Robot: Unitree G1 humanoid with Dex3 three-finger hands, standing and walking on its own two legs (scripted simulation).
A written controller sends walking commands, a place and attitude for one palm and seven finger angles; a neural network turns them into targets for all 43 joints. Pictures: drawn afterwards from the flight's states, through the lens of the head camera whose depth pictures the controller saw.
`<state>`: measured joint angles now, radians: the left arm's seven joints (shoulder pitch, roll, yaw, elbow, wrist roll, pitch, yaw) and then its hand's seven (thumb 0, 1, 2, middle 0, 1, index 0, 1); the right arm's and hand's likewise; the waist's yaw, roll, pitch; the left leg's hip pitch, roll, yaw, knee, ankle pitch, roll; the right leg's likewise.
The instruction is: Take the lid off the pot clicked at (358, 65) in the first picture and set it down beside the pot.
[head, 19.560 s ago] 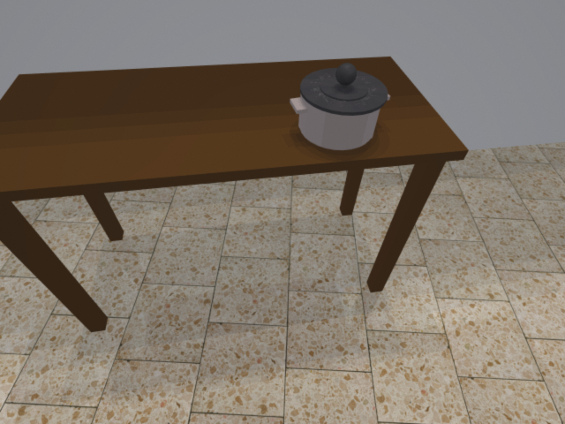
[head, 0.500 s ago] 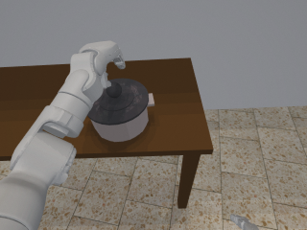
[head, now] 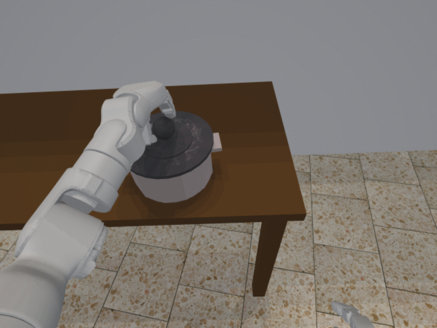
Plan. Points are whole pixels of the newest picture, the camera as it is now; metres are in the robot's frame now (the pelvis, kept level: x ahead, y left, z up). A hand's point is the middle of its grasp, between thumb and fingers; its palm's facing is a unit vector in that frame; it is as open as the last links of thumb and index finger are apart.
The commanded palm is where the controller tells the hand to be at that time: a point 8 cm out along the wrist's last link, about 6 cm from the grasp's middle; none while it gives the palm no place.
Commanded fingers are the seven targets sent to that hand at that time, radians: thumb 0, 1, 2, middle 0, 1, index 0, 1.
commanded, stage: lower the open fingers around the knob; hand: left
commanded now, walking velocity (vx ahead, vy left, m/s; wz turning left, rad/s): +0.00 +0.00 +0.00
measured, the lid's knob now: (163, 128) +0.48 +0.13 +0.11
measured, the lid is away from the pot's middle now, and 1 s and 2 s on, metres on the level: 0.00 0.00 0.01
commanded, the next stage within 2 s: close the fingers and squeeze the knob in 0.80 s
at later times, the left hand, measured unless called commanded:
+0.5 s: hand (172, 124) +0.47 +0.11 +0.13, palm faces -0.35 -0.09 -0.93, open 10.1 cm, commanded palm +0.46 +0.12 +0.20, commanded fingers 0.00 -0.35 1.54 -0.85 -0.08 -0.85 -0.08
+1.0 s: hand (163, 128) +0.46 +0.12 +0.13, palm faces -0.34 -0.11 -0.93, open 10.2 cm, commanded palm +0.45 +0.13 +0.20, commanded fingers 0.00 -0.10 1.08 -0.56 -0.68 -0.56 -0.68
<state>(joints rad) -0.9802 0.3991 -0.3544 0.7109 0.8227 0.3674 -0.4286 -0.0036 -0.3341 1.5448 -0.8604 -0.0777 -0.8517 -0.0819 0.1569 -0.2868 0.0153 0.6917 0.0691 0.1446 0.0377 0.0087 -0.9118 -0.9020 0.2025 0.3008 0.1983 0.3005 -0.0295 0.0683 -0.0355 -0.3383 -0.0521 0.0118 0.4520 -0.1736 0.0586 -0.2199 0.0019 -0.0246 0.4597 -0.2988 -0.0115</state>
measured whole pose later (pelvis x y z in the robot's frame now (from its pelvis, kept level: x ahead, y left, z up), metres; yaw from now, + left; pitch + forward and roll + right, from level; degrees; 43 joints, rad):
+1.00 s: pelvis +0.01 -0.02 +0.00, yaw -1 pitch +5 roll +0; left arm -0.96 0.39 -0.34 0.78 0.83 0.35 -0.38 0.00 -0.28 1.42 -0.78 -0.21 -0.78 -0.21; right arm 0.14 -0.29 0.01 0.69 0.07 0.17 0.02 0.01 -0.91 -0.90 0.20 0.30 0.20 0.30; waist -0.04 0.06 -0.06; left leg -0.36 -0.03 0.01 0.48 -0.20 0.03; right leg -0.24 0.02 -0.02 0.48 -0.33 -0.04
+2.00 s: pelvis +0.00 +0.00 +0.00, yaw -1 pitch +4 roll +0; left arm -0.95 0.38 -0.33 0.81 0.82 0.32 -0.36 0.00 0.27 0.72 -0.68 -0.97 -0.66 -0.95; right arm 0.19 -0.27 0.02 0.72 0.07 0.16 0.02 0.01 -0.91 -0.90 0.20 0.30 0.20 0.30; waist -0.05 0.07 -0.06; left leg -0.35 -0.04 0.03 0.47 -0.19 0.06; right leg -0.24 0.01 0.00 0.48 -0.31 -0.01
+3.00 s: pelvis +0.01 -0.01 +0.00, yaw +0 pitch +4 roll +0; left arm -0.96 0.40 -0.36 0.73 0.81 0.32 -0.41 0.01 0.29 0.69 -0.67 -0.96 -0.66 -0.96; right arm 0.17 -0.28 0.02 0.72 0.06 0.14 0.01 0.01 -0.91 -0.90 0.20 0.30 0.20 0.30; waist -0.04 0.07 -0.05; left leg -0.34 -0.04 0.01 0.46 -0.19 0.04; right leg -0.22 0.01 -0.02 0.46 -0.31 -0.03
